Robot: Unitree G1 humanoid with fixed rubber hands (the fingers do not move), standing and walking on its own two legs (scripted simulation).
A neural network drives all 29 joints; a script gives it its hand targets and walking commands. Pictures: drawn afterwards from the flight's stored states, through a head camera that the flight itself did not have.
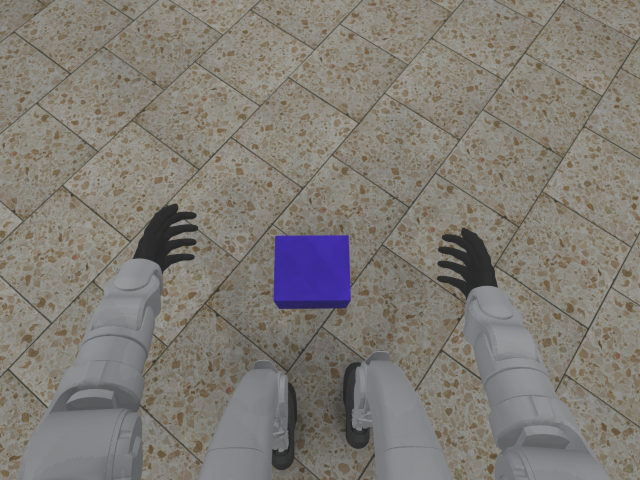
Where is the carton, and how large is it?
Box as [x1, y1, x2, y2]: [273, 235, 350, 308]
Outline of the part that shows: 348,235 275,236 273,300 279,308 345,307 350,300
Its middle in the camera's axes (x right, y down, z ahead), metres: -0.02 +0.10 +1.04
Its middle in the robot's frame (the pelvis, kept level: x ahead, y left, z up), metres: +0.45 +0.02 -0.60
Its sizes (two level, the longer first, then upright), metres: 0.189 0.167 0.157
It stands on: the floor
